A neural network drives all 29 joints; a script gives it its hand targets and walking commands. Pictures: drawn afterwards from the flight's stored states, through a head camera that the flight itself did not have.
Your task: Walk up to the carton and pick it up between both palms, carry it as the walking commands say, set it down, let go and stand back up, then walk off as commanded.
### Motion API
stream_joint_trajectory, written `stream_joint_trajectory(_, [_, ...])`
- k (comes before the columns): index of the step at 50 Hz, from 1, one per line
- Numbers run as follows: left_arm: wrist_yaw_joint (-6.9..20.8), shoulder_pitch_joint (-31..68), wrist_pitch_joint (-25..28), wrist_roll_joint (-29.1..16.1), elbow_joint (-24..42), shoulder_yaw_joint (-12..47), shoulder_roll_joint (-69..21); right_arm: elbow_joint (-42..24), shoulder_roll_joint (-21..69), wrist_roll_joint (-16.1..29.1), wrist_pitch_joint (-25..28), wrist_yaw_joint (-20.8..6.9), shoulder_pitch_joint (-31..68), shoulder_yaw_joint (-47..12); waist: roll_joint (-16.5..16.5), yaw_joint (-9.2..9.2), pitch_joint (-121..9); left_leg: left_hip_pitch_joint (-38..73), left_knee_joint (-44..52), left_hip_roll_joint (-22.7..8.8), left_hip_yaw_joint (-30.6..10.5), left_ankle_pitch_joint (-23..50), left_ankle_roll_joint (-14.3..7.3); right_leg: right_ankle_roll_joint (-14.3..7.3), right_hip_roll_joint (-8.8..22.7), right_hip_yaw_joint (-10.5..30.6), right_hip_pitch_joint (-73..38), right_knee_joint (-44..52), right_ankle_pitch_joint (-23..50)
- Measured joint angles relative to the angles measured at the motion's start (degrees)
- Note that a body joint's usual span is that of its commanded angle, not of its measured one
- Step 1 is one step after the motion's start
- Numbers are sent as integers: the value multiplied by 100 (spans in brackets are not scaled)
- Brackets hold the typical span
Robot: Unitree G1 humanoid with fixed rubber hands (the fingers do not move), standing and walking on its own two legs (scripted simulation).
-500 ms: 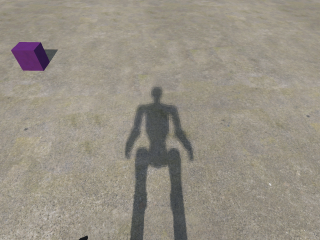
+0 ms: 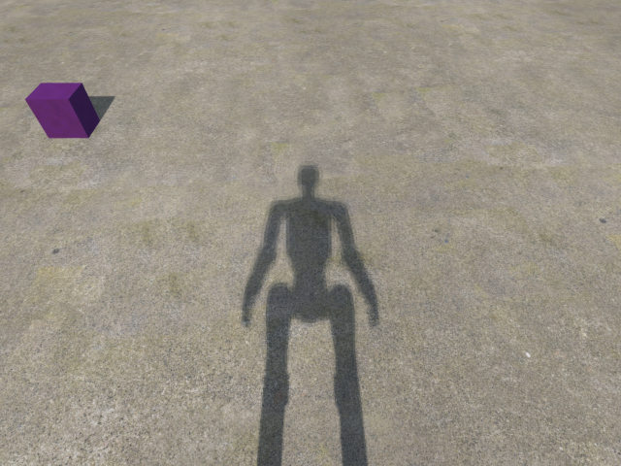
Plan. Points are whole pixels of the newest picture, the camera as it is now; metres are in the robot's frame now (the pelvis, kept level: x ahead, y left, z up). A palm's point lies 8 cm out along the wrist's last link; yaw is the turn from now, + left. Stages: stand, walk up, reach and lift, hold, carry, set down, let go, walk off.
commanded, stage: stand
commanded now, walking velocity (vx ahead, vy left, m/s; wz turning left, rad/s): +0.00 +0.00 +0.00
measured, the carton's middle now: (65, 110) +1.94 +1.43 -0.65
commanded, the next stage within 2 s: walk up in 0.14 s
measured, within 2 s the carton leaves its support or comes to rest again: neither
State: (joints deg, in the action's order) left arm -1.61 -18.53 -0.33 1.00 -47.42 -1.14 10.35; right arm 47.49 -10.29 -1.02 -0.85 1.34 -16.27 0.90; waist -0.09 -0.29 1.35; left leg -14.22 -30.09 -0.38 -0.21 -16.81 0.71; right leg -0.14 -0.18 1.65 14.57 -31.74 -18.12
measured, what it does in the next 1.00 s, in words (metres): walks ahead: left foot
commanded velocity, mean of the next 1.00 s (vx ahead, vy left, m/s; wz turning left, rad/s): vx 0.00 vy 0.00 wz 0.00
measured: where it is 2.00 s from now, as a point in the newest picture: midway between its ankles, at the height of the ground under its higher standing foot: (216, 280)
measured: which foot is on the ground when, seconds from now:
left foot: down 0.00-0.34, up 0.36-0.72, down 0.74-1.00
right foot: down 0.00-0.74, up 0.76-1.00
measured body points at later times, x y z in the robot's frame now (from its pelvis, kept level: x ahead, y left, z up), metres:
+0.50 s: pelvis +0.02 +0.03 +0.01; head +0.03 +0.02 +0.46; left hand +0.02 +0.28 -0.13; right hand +0.12 -0.23 -0.12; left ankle +0.02 +0.19 -0.66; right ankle -0.02 -0.12 -0.73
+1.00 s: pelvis +0.23 +0.22 +0.01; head +0.25 +0.22 +0.46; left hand +0.34 +0.47 -0.10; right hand +0.27 -0.05 -0.12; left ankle +0.22 +0.32 -0.73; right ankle +0.34 +0.10 -0.67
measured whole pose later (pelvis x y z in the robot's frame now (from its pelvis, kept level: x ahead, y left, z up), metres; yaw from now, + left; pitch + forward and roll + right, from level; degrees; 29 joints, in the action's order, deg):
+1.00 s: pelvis +0.23 +0.22 +0.01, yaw +5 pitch +1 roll +0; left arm 0.5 -15.7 3.0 1.9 -42.5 -2.1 13.3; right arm 48.0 -14.7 -2.1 2.7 -2.1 -22.2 3.0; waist 0.6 -4.5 0.4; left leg -11.3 -24.3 -1.6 5.7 -13.9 -1.5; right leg 0.3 5.1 -5.4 35.4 -52.4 -19.2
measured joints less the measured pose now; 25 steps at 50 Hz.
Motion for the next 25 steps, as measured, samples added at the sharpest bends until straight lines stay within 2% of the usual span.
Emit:
stream_joint_trajectory(4, [19, 60, 34, 10, -70, 23, -62, 193, -39, 2, -4, 18, -34, 30, 39, 42, 16, 41, -10, -8, -9, -18, 15, -9, -7, -9, -50, 7, -14])
stream_joint_trajectory(9, [22, 120, 42, -14, -217, 15, -42, 327, -60, 21, 11, 1, -24, 52, -60, -54, 12, 90, 59, -59, 6, -3, 30, -21, -57, 7, -108, 120, 47])
stream_joint_trajectory(17, [23, 229, 103, -32, -423, 20, -105, 680, -105, 61, 57, 52, -75, 102, -64, -3, 3, 238, 201, -16, -16, 50, 8, -3, -12, -17, -269, 260, 82])
stream_joint_trajectory(18, [-6, 186, 138, 20, -394, 15, -110, 633, -118, 1, 32, -16, -114, 92, -54, -4, -58, 113, -10, 7, -47, -327, -50, -30, 0, -40, -223, 220, -11])
stream_joint_trajectory(20, [-80, 64, 229, 121, -319, -17, -76, 434, -199, -168, -23, -224, -175, 94, -65, 41, -191, -423, -1117, 47, 25, -1061, 26, -184, 70, -79, -75, 32, -422])
stream_joint_trajectory(22, [-179, -62, 346, 201, -342, -38, -6, 242, -321, -274, -40, -385, -124, 120, -67, 121, -217, -967, -2203, 18, 33, -1116, 110, -270, 186, -91, -116, 55, -622])
stream_joint_trajectory(25, [-242, -340, 511, 196, -476, -61, 71, -27, -497, -342, 3, -539, 107, 216, 10, 167, -205, -1647, -2994, -232, -99, -536, 274, -104, 399, -113, -424, 426, -443])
